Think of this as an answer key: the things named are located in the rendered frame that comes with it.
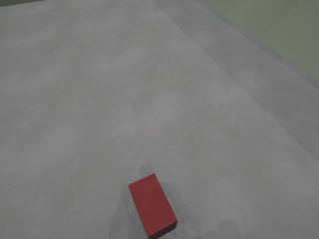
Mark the carton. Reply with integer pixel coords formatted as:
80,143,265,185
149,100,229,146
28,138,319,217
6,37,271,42
128,173,178,239

